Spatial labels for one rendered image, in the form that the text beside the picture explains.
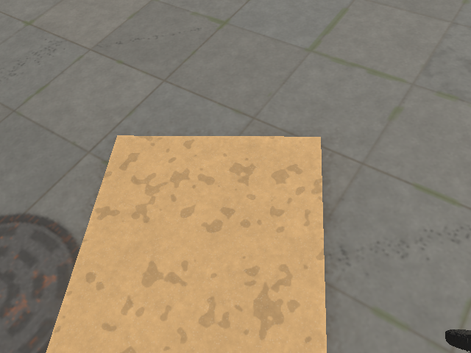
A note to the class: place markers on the right robot hand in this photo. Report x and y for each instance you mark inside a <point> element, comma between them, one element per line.
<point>460,338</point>

